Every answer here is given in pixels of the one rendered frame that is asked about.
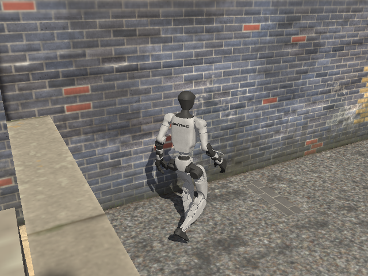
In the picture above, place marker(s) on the robot torso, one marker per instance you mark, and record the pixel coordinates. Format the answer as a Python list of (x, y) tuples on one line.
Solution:
[(184, 138)]

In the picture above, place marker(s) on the robot right forearm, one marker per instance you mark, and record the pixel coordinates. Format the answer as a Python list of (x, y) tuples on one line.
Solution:
[(214, 156)]

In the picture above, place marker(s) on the robot right upper arm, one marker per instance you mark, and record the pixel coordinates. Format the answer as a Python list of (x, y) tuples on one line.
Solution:
[(201, 125)]

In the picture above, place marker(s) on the robot left upper arm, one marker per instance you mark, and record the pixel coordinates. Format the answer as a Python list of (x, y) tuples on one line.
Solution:
[(164, 128)]

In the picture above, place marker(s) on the right robot hand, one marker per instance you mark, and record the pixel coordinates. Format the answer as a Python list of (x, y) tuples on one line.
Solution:
[(222, 165)]

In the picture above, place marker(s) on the left robot shin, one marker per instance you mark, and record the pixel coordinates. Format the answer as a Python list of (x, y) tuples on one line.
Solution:
[(187, 199)]

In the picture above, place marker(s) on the robot left forearm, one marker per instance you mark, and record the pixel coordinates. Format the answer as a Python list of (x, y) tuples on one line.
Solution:
[(159, 150)]

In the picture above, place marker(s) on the left robot hand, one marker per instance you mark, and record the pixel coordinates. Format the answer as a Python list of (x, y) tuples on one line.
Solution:
[(163, 163)]

